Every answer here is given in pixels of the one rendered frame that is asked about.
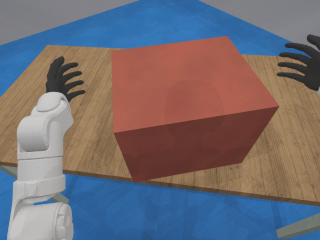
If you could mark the robot left forearm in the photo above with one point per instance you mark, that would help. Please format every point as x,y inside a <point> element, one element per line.
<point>40,148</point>

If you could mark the carton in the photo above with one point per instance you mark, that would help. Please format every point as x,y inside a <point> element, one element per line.
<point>186,106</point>

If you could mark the right robot hand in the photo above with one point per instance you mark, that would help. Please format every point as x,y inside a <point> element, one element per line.
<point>311,78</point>

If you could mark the left robot hand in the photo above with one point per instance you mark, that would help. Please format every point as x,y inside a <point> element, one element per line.
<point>56,80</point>

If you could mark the left robot upper arm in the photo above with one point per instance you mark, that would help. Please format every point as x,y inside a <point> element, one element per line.
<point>51,221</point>

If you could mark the table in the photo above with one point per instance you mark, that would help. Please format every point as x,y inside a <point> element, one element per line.
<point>283,164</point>

